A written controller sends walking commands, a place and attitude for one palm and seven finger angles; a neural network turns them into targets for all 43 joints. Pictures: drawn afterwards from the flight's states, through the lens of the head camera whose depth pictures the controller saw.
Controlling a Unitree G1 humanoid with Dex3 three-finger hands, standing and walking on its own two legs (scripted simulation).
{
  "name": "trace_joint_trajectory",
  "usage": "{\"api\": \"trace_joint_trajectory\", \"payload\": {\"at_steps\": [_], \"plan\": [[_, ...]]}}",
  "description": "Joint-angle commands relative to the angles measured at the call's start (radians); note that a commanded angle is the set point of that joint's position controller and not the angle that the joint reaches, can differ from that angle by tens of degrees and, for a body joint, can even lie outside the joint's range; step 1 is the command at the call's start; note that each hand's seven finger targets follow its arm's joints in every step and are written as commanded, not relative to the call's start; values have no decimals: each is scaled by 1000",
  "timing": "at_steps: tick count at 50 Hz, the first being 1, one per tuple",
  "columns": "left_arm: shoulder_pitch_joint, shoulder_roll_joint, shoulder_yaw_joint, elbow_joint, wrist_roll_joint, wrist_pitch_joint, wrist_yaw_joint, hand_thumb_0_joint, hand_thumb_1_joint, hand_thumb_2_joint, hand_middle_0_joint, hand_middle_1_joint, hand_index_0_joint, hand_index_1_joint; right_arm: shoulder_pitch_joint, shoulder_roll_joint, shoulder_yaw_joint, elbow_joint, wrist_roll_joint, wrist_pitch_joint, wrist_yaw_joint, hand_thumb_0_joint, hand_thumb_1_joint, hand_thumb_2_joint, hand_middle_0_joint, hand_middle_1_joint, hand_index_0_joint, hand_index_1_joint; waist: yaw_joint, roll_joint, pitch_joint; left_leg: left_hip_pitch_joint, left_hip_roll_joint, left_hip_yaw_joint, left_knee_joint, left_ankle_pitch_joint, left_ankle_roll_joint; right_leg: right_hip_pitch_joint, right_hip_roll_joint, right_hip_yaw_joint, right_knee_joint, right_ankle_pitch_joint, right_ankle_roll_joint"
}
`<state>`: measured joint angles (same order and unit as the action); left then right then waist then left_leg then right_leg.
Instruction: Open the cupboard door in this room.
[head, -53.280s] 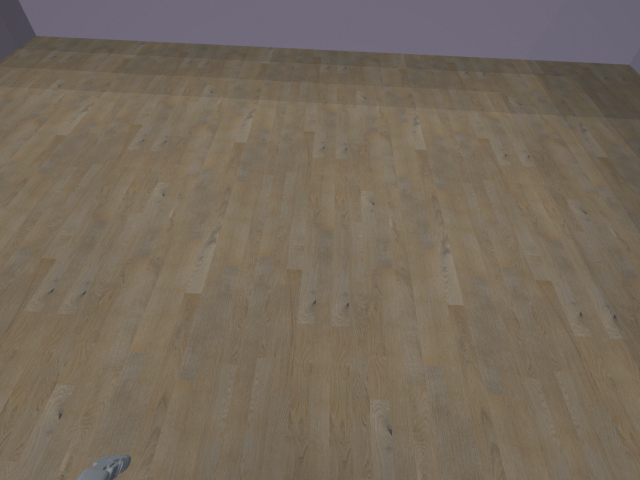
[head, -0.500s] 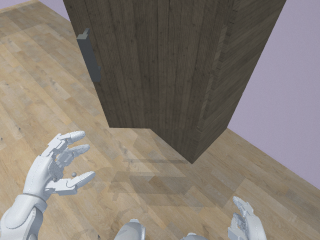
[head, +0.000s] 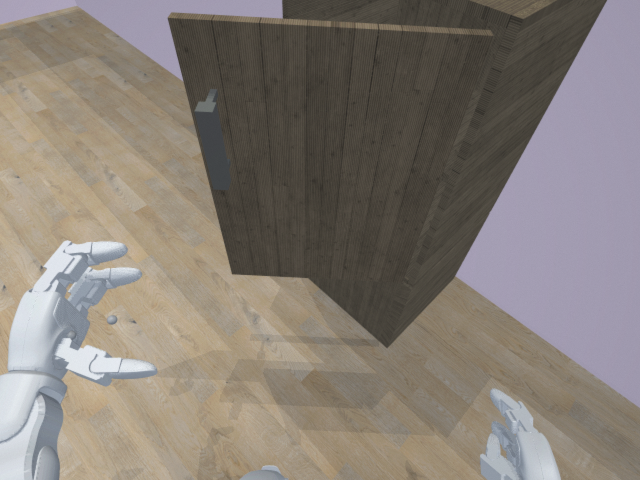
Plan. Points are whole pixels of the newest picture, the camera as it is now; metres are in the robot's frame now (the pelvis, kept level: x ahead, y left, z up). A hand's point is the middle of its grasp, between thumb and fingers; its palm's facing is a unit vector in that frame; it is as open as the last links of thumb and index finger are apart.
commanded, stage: raise the hand with hooked fingers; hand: left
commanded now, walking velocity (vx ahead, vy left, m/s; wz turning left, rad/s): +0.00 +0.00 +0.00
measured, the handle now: (217, 140) +0.58 +0.21 +0.09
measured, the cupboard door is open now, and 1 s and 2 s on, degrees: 43 43 43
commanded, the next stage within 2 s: move the hooked fingers beside the handle in 0.86 s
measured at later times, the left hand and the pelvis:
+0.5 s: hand (78, 281) +0.29 +0.29 +0.11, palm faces +0.05 -1.00 -0.03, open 14.0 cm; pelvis -0.01 +0.01 +0.02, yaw +0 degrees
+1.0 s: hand (111, 284) +0.29 +0.25 +0.11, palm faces +0.08 -1.00 -0.03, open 14.0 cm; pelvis +0.00 -0.02 +0.02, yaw +0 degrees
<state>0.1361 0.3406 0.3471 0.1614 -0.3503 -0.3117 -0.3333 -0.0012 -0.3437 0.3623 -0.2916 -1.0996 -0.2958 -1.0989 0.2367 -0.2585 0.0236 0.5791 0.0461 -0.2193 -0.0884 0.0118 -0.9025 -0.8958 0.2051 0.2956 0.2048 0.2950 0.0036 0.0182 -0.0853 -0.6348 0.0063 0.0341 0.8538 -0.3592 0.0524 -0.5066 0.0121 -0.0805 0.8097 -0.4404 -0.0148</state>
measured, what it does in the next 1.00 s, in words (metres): stands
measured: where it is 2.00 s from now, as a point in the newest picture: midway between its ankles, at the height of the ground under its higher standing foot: outside the picture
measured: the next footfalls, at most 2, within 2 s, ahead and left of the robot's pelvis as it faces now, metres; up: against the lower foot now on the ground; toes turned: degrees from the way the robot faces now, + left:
none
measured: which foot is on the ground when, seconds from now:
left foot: down 0.00-1.00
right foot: down 0.00-1.00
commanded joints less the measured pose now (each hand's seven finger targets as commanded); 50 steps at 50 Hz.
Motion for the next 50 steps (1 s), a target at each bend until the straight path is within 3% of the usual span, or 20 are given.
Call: {"api": "trace_joint_trajectory", "payload": {"at_steps": [1, 5, 11, 15, 18, 21, 22, 27, 30, 31, 35, 36, 37, 43, 48, 50], "plan": [[-172, 178, 43, -85, -4, 37, -34, 0, -500, 300, -300, -1200, -300, -1200, -18, -155, -50, -137, 13, -28, -10, 0, -900, -900, 200, 300, 200, 300, -2, 77, -128, 281, 21, -115, -197, 159, -35, -48, 27, 5, -139, 179, -14], [-271, 241, 85, -99, -7, 89, -66, 0, -500, 300, -300, -1200, -300, -1200, -25, -159, -44, -154, 15, -21, -20, 0, -900, -900, 200, 300, 200, 300, 3, 36, -178, 316, 20, -119, -214, 176, -33, -11, 27, 3, -162, 194, -12], [-427, 327, 153, -130, -9, 40, -54, 0, -500, 300, -300, -1200, -300, -1200, -28, -154, -28, -139, 2, -24, -23, 0, -900, -900, 200, 300, 200, 300, 10, 111, -206, 396, 21, -140, -240, 177, -46, -1, 34, 10, -176, 176, -25], [-444, 316, 132, -57, 2, 60, -80, 0, -500, 300, -300, -1200, -300, -1200, -27, -156, -27, -125, 8, -28, -26, 0, -900, -900, 200, 300, 200, 300, -2, 143, -187, 420, 26, -157, -272, 131, -49, -11, 27, 8, -198, 156, -22], [-458, 340, 141, 13, -4, 109, -112, 0, -500, 300, -300, -1200, -300, -1200, -25, -165, -27, -126, 15, -25, -32, 0, -900, -900, 200, 300, 200, 300, 3, 96, -161, 390, 21, -151, -286, 118, -41, 19, 28, 8, -221, 163, -22], [-415, 313, 126, 64, -16, 137, -136, 0, -500, 300, -300, -1200, -300, -1200, -22, -167, -29, -135, 17, -25, -31, 0, -900, -900, 200, 300, 200, 300, 14, 46, -139, 366, 14, -144, -289, 116, -34, 38, 29, 7, -234, 167, -25], [-413, 311, 125, 60, -16, 140, -139, 0, -500, 300, -300, -1200, -300, -1200, -24, -167, -29, -139, 18, -27, -28, 0, -900, -900, 200, 300, 200, 300, 14, 65, -145, 371, 13, -139, -289, 121, -35, 32, 28, 7, -233, 169, -22], [-422, 350, 170, -3, -16, 99, -106, 0, -500, 300, -300, -1200, -300, -1200, -12, -168, -36, -144, 8, -30, -13, 0, -900, -900, 200, 300, 200, 300, 21, 56, -172, 381, 7, -126, -275, 169, -32, 47, 32, 12, -231, 196, -22], [-437, 342, 167, -27, -9, 66, -87, 0, -500, 300, -300, -1200, -300, -1200, -10, -165, -39, -138, 7, -30, -14, 0, -900, -900, 200, 300, 200, 300, 10, 72, -173, 388, 7, -117, -271, 158, -29, 39, 31, 17, -229, 186, -19], [-446, 365, 182, -37, -6, 58, -82, 0, -500, 300, -300, -1200, -300, -1200, -6, -166, -39, -131, 4, -30, -14, 0, -900, -900, 200, 300, 200, 300, 13, 79, -176, 388, 7, -110, -265, 169, -26, 50, 31, 23, -232, 196, -21], [-442, 339, 159, -23, -2, 53, -88, 0, -500, 300, -300, -1200, -300, -1200, -9, -160, -37, -122, 8, -31, -18, 0, -900, -900, 200, 300, 200, 300, 2, 124, -176, 388, 0, -92, -253, 175, -21, 49, 25, 32, -238, 210, -16], [-437, 344, 162, -13, -5, 58, -91, 0, -500, 300, -300, -1200, -300, -1200, -3, -161, -39, -118, 8, -30, -19, 0, -900, -900, 200, 300, 200, 300, 0, 73, -173, 373, 1, -89, -248, 176, -17, 66, 26, 35, -241, 218, -15], [-433, 336, 157, -7, -7, 62, -96, 0, -500, 300, -300, -1200, -300, -1200, -12, -161, -38, -120, 11, -30, -21, 0, -900, -900, 200, 300, 200, 300, 2, 98, -171, 372, -2, -83, -245, 180, -17, 61, 23, 38, -242, 228, -14], [-422, 330, 161, 30, -27, 80, -116, 0, -500, 300, -300, -1200, -300, -1200, -15, -160, -39, -118, 15, -28, -22, 0, -900, -900, 200, 300, 200, 300, 2, 27, -168, 340, -8, -66, -223, 211, -12, 77, 19, 49, -240, 287, -2], [-434, 334, 163, 38, -24, 74, -110, 0, -500, 300, -300, -1200, -300, -1200, -15, -157, -39, -120, 16, -23, -20, 0, -900, -900, 200, 300, 200, 300, 5, 25, -182, 330, -13, -55, -206, 227, -9, 89, 12, 67, -235, 321, 5], [-538, 355, 159, 63, -12, 68, -104, 0, -500, 300, -300, -1200, -300, -1200, -12, -158, -37, -105, 17, -17, -25, 0, -900, -900, 200, 300, 200, 300, -18, 37, -165, 319, -13, -53, -200, 206, -8, 65, 10, 75, -237, 299, 9]]}}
